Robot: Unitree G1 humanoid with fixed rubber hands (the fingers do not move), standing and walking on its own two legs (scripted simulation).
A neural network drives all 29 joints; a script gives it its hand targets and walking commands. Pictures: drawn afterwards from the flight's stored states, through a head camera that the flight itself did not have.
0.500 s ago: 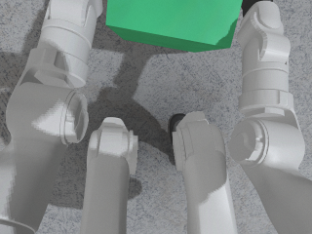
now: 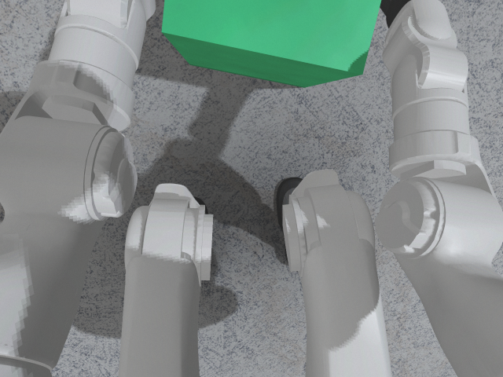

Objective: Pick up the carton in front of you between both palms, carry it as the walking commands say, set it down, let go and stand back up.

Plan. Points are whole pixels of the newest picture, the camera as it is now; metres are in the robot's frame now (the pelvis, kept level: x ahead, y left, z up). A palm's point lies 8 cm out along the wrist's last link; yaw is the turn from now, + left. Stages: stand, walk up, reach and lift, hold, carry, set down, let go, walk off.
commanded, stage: set down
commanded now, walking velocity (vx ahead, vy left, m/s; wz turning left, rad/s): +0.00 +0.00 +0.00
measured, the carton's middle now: out of the picture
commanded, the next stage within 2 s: let go in 1.82 s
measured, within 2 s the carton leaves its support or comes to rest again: neither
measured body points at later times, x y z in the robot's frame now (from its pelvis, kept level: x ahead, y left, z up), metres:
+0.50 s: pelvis +0.00 +0.01 -0.01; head +0.38 +0.00 +0.22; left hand +0.60 +0.09 -0.19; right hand +0.53 -0.22 -0.19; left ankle +0.09 +0.10 -0.34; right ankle +0.11 -0.13 -0.34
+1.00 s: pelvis -0.01 +0.00 +0.01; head +0.36 -0.02 +0.26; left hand +0.62 +0.11 -0.12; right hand +0.55 -0.25 -0.13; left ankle +0.09 +0.10 -0.34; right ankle +0.11 -0.12 -0.34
